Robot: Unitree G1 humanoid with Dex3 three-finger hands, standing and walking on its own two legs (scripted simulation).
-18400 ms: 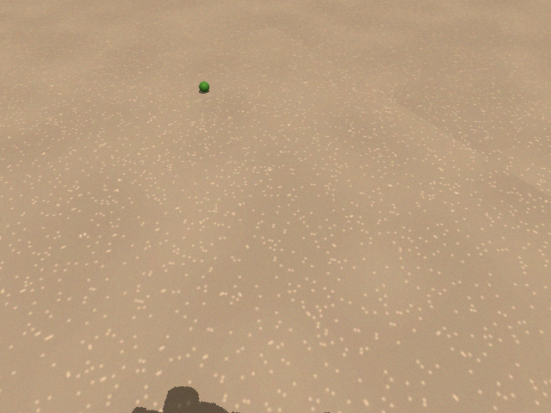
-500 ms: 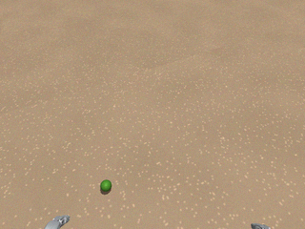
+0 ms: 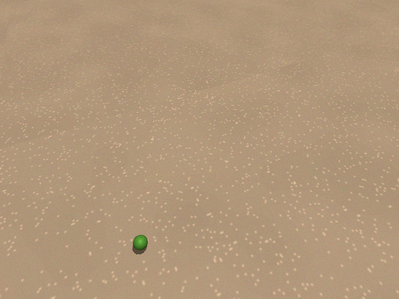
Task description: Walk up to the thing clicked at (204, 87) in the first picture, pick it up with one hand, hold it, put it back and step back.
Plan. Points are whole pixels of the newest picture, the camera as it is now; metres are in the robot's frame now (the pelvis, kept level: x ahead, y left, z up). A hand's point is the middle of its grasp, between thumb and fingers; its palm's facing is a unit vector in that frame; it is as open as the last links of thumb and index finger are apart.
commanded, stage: walk up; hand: left
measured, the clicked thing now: (140, 242) +0.48 +0.33 -0.75
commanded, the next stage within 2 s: stand in 0.28 s
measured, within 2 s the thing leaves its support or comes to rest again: neither
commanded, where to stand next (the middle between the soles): +0.09 +0.01 m, yaw +2 degrees
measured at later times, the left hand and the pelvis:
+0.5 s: hand out of the picture +0.09 +0.25 -0.16, palm faces -0.02 -0.94 -0.34, open 7.3 cm; pelvis +0.00 +0.00 +0.00, yaw +1 degrees
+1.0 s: hand out of the picture +0.05 +0.24 -0.16, palm faces -0.01 -0.94 -0.34, open 7.3 cm; pelvis -0.01 -0.01 +0.00, yaw +1 degrees
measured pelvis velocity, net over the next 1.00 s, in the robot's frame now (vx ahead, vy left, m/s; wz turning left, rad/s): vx -0.01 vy -0.01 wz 0.02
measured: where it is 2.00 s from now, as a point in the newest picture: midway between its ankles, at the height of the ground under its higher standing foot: outside the picture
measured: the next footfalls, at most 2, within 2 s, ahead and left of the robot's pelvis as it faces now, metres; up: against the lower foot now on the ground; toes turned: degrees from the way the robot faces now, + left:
none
